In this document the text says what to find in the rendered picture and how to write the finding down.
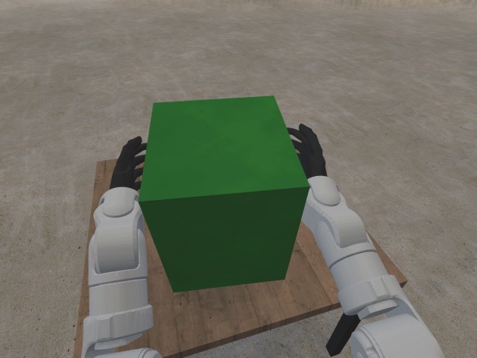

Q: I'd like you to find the right robot hand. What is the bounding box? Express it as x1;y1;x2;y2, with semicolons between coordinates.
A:
287;124;327;179

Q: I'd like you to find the right robot upper arm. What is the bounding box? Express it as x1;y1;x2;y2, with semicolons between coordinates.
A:
350;313;443;358

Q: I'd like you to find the table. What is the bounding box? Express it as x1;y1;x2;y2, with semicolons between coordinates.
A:
73;149;407;358

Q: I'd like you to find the right robot forearm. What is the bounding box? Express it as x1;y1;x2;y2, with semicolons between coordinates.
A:
301;176;445;358

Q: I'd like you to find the left robot forearm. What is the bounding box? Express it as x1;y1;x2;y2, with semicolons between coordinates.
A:
81;187;154;358

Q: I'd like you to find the carton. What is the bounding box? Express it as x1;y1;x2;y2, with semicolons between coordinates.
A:
138;95;310;292

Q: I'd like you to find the left robot hand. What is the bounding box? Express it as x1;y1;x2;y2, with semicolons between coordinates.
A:
110;136;147;191

